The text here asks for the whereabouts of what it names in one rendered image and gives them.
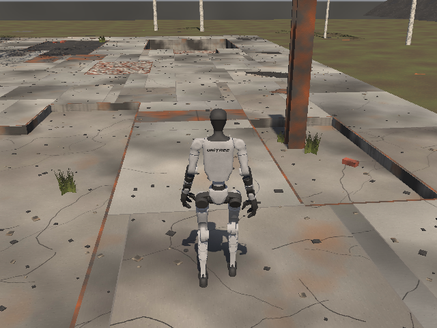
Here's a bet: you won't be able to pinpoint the robot left forearm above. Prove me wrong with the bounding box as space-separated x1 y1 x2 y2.
182 165 195 194

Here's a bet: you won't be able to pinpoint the right robot thigh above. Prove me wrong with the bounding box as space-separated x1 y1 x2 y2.
227 190 242 235

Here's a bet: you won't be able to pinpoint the humanoid robot torso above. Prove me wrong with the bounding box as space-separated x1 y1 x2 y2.
203 135 234 205

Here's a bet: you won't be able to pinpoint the left robot hand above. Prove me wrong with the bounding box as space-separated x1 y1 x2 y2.
180 192 195 208

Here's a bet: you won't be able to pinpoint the robot right upper arm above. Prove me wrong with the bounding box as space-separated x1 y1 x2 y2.
233 138 250 176

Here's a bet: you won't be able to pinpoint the robot left upper arm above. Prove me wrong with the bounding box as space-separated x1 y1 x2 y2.
187 138 204 175

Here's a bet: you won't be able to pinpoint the robot right forearm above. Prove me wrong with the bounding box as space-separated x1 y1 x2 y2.
242 166 256 200

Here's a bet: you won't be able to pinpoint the right robot hand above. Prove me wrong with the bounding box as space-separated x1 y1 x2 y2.
242 198 258 218

